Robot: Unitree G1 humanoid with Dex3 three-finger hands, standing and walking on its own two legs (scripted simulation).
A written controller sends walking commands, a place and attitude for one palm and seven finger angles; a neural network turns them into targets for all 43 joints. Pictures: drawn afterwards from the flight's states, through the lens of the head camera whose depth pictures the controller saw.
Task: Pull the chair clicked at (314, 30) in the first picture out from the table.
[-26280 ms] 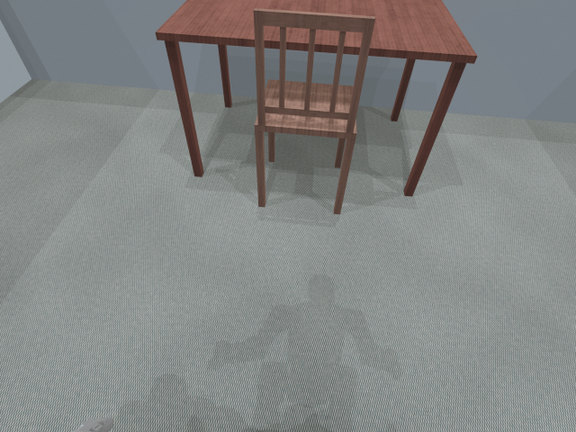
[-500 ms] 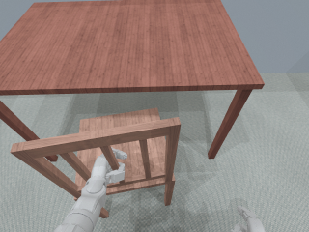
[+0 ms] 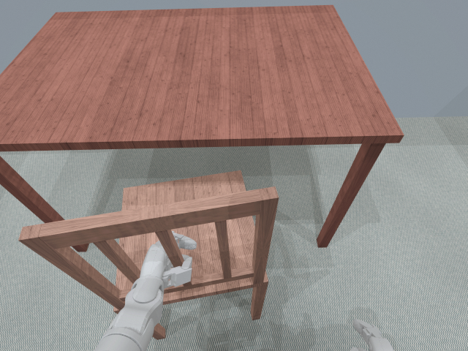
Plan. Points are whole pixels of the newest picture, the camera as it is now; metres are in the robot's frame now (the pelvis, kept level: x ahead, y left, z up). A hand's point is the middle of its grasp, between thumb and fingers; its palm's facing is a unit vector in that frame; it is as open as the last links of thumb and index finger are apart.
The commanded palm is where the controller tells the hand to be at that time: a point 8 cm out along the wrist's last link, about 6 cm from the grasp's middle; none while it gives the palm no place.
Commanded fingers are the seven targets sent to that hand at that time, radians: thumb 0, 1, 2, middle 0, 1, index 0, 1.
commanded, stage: open the thumb and straighten the fingers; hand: left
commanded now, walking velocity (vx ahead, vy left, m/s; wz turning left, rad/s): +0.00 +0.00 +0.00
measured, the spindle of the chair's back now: (176, 259) +0.30 +0.13 -0.08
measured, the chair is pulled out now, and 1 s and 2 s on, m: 0.15 0.15 0.15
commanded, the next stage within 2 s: draw the fingers out of the gap in 0.72 s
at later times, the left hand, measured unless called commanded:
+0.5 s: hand (179, 269) +0.28 +0.12 -0.08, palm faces -0.03 -0.99 -0.16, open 14.6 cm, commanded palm +0.26 +0.18 -0.05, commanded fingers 0.00 -0.55 0.20 -0.08 -0.22 -0.08 -0.22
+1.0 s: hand (175, 284) +0.25 +0.13 -0.09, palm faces -0.03 -0.99 -0.16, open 17.4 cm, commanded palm +0.22 +0.18 -0.06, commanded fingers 0.00 -0.55 0.20 0.00 0.00 0.00 0.00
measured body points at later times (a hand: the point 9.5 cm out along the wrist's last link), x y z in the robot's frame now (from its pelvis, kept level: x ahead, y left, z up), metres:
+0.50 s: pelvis -0.04 +0.02 -0.03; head +0.01 +0.00 +0.41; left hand +0.28 +0.18 -0.06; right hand +0.10 -0.23 -0.14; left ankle -0.07 +0.11 -0.74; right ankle +0.01 -0.08 -0.74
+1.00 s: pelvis -0.03 +0.01 -0.04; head +0.02 +0.00 +0.41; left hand +0.25 +0.18 -0.08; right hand +0.10 -0.25 -0.14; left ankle -0.07 +0.11 -0.74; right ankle +0.01 -0.08 -0.74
